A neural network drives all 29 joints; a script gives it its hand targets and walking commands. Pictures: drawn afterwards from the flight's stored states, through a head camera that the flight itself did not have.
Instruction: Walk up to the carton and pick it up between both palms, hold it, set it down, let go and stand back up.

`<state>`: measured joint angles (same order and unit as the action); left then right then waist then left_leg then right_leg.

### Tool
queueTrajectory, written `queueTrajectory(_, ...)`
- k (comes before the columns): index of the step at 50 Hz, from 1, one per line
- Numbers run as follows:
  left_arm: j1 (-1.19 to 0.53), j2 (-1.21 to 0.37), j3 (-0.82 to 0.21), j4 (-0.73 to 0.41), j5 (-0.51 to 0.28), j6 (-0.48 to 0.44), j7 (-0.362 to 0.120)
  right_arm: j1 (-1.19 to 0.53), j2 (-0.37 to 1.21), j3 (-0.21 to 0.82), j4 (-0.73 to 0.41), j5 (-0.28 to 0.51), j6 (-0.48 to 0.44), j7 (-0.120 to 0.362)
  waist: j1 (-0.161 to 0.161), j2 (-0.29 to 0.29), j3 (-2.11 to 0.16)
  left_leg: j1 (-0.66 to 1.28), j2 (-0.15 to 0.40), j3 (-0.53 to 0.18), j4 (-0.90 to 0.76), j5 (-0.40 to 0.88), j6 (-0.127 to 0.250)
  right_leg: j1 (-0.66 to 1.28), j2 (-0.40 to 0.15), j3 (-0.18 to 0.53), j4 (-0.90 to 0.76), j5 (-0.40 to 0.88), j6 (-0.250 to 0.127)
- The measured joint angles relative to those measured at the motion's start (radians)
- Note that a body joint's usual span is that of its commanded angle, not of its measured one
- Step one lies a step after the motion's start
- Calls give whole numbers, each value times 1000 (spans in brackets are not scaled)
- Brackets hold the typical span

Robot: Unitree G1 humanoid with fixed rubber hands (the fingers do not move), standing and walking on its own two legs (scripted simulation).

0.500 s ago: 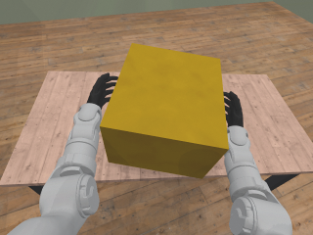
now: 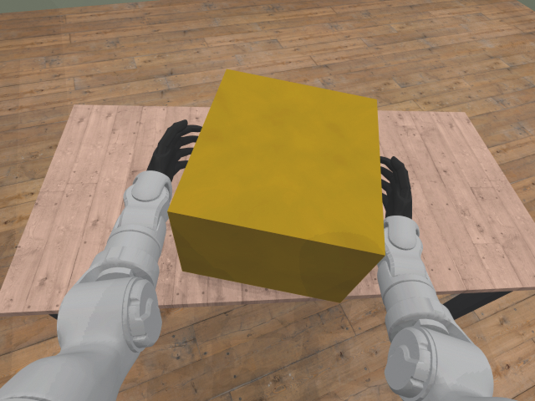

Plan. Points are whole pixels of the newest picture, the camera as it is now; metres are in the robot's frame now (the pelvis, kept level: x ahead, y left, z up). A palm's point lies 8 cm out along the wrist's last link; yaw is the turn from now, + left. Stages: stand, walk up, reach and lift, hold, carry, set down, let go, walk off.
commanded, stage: set down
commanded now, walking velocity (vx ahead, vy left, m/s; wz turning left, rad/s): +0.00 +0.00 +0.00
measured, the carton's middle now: (281, 183) +0.45 +0.00 +0.02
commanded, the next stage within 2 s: none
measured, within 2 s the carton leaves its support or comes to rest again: rests again in 1.08 s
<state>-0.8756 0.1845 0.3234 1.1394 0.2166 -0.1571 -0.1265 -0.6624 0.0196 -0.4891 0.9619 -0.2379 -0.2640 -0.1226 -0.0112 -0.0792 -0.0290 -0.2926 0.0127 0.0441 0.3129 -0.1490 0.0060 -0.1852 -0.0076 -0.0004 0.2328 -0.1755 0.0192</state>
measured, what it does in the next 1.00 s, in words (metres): stands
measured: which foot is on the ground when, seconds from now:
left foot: down 0.00-1.00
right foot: down 0.00-1.00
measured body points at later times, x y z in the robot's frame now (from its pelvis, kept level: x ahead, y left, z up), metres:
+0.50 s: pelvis +0.00 +0.00 -0.01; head +0.08 +0.04 +0.44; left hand +0.46 +0.19 +0.04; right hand +0.41 -0.18 +0.03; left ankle +0.00 +0.11 -0.75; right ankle -0.05 -0.13 -0.75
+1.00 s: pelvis -0.01 +0.01 -0.01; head +0.09 +0.05 +0.43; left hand +0.46 +0.20 +0.02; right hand +0.40 -0.17 +0.02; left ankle +0.00 +0.11 -0.75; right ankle -0.05 -0.13 -0.75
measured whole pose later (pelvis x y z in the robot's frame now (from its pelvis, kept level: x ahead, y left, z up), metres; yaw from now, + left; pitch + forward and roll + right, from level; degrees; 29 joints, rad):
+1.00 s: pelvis -0.01 +0.01 -0.01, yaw +0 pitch +19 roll -2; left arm -1.05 0.28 0.30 1.51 0.18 -0.39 -0.10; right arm -0.77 0.04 -0.64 1.10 -0.35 -0.38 -0.12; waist -0.04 -0.06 -0.13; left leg -0.61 0.02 0.03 0.42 -0.15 0.02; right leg -0.49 0.00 -0.01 0.33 -0.18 0.02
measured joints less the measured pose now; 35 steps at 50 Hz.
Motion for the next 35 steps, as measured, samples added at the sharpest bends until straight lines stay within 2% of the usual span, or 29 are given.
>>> queueTrajectory(24,-118,66,-10,261,-35,-142,4,-48,25,-70,47,-56,-34,-9,-24,10,-67,-172,5,-1,52,-6,4,-175,3,-2,59,-10,2)
queueTrajectory(35,-146,86,-24,316,-41,-184,7,-75,31,-115,96,-86,-76,-9,-23,11,-92,-256,7,1,86,-9,9,-253,5,-1,79,-5,5)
